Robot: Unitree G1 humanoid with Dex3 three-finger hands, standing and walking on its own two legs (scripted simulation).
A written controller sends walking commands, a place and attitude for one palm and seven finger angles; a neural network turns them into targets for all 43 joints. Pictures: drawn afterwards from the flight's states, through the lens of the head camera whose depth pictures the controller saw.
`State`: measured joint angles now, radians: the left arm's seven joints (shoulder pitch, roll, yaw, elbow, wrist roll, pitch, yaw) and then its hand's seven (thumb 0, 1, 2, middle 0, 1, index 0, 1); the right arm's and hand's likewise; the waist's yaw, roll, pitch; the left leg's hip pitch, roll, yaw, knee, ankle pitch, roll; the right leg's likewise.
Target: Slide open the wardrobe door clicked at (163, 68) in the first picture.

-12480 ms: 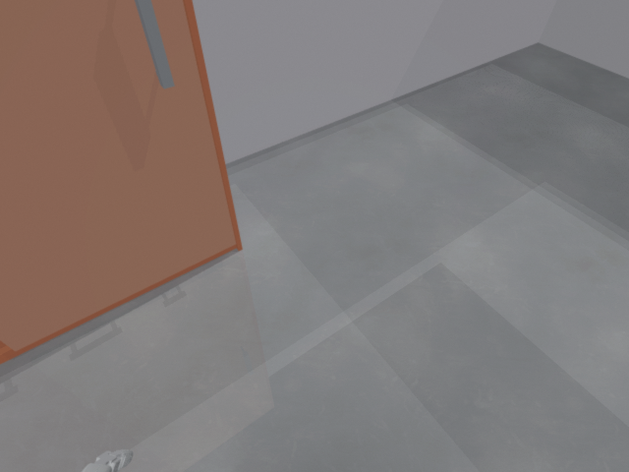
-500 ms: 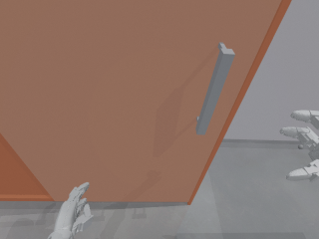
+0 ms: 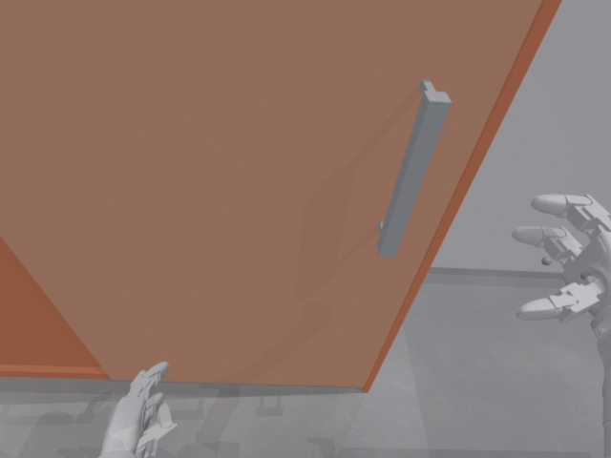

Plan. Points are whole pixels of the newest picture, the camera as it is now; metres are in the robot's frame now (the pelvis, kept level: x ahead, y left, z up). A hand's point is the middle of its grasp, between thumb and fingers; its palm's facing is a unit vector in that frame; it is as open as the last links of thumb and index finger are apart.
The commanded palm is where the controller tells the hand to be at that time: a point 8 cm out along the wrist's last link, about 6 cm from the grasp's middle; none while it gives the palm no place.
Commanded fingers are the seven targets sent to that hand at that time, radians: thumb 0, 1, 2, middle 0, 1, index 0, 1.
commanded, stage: move the hooked fingers beside the handle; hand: right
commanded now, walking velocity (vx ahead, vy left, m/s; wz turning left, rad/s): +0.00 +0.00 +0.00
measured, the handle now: (403, 178) +0.47 -0.12 +0.15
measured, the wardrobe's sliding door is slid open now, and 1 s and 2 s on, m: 0.00 0.00 0.00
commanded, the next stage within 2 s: feel for the door with the fingertips in 1.88 s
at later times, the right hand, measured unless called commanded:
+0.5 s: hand (505, 232) +0.36 -0.22 +0.16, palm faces +0.03 +1.00 -0.03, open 14.0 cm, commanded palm +0.33 -0.27 +0.17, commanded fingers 0.00 0.50 -0.30 0.30 1.20 0.30 1.20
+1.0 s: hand (465, 208) +0.40 -0.19 +0.16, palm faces +0.02 +1.00 -0.02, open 14.0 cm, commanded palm +0.38 -0.24 +0.16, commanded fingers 0.00 0.50 -0.30 0.30 1.20 0.30 1.20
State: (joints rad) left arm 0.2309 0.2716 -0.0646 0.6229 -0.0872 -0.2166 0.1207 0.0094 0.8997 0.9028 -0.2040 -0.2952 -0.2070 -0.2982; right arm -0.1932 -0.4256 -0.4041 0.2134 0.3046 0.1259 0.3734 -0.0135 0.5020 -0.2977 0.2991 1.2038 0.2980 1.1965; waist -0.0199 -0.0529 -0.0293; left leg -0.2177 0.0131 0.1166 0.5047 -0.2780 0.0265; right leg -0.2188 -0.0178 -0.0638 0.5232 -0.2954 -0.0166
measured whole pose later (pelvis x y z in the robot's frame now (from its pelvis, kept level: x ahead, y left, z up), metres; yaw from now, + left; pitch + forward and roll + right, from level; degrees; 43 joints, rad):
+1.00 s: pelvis +0.01 +0.00 +0.00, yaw +1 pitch +2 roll +0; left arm 0.26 0.27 -0.05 0.65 -0.08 -0.10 0.10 0.01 0.90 0.90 -0.20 -0.30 -0.21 -0.30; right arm -0.50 -0.35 -0.27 0.51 0.22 0.09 0.21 -0.01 0.50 -0.30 0.30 1.20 0.30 1.20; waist 0.02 -0.04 -0.03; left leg -0.25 0.01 0.10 0.50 -0.28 0.03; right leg -0.24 -0.02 -0.07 0.50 -0.29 -0.01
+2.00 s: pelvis +0.01 +0.00 +0.00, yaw +1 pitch +2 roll +0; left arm 0.28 0.27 -0.04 0.63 -0.09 -0.06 0.09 0.01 0.90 0.90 -0.20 -0.30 -0.21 -0.30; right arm -0.48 -0.36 -0.28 0.52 0.22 0.05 0.21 -0.01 0.50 -0.30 0.30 1.20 0.30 1.20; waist 0.02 -0.04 -0.04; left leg -0.25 0.01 0.09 0.48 -0.27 0.02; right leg -0.24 -0.02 -0.08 0.50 -0.29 -0.02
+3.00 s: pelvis +0.00 +0.01 +0.00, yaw +1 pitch +2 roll +0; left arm 0.30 0.27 -0.03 0.67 -0.08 -0.05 0.08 0.01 0.90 0.90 -0.20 -0.29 -0.21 -0.30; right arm -0.63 -0.31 -0.23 0.67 0.19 0.00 0.11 -0.01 0.50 -0.30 0.31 1.21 0.31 1.21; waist 0.04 -0.04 -0.03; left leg -0.27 0.00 0.09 0.49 -0.26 0.04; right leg -0.26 -0.03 -0.08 0.50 -0.28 -0.01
